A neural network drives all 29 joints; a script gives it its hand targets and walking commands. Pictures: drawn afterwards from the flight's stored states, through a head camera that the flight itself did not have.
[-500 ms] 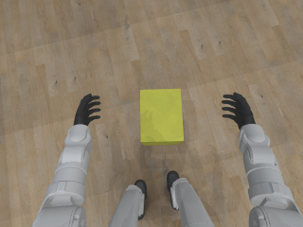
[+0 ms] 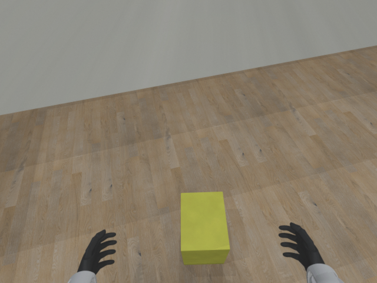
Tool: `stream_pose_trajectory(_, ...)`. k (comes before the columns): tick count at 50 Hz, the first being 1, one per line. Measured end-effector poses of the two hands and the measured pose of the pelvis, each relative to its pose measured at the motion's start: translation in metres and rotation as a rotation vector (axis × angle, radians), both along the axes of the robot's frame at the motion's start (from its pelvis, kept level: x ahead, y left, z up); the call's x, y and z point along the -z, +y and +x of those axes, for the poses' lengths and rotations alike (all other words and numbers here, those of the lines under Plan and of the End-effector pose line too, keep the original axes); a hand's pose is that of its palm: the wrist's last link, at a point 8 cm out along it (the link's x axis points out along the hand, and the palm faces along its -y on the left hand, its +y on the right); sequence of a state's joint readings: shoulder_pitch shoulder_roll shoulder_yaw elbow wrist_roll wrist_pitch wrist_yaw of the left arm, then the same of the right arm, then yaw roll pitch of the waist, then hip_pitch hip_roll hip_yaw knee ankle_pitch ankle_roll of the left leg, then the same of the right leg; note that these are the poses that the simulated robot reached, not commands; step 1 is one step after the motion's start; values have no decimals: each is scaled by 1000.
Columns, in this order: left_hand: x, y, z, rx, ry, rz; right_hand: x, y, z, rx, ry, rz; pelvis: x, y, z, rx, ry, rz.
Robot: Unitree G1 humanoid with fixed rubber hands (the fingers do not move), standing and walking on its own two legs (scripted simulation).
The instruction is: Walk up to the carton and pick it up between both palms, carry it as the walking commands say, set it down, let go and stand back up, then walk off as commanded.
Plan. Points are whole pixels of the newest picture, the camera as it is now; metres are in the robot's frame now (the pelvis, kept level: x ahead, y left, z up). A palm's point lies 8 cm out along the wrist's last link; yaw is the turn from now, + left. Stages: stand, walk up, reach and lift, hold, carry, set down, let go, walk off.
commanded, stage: let go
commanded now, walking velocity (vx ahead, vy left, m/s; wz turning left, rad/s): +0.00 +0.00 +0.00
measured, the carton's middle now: (202, 229) +0.43 -0.05 -0.63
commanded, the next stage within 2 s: stand in 0.48 s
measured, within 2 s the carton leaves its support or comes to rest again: neither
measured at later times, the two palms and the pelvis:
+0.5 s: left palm (86, 275) +0.17 +0.23 -0.06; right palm (322, 268) +0.16 -0.26 -0.06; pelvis +0.00 +0.00 +0.00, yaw +0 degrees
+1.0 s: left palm (72, 274) +0.18 +0.26 -0.07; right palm out of the picture +0.14 -0.29 -0.09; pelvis +0.02 +0.00 +0.00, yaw +0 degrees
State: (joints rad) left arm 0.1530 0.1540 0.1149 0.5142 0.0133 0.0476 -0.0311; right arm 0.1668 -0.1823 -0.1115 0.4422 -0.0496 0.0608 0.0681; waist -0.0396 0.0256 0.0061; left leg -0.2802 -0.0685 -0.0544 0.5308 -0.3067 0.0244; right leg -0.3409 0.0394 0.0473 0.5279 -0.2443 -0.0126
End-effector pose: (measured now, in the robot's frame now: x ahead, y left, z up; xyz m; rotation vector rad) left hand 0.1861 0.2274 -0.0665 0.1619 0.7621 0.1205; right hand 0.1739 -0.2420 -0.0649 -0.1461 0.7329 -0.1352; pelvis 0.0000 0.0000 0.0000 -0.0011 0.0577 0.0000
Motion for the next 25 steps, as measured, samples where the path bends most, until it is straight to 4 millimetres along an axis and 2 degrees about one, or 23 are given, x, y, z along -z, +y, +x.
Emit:
stream_pose_trajectory(11, -10, -1, -8, 0, 6, -15, -13, 1, 1, -11, -20, 15, -3, -1, 2, 0, -101, 0)
stream_pose_trajectory(16, -10, -2, -10, 8, 22, -4, -7, -2, -5, -4, 27, 20, -3, -2, 1, 1, -111, 2)
stream_pose_trajectory(21, -10, -4, -9, 10, 19, -4, -11, -5, -3, 0, 27, 5, -4, -4, 1, 1, -111, 2)
stream_pose_trajectory(25, -7, 1, -12, -1, 20, 20, -1, -18, -14, 41, 72, -49, -3, -4, 3, 1, -109, 2)
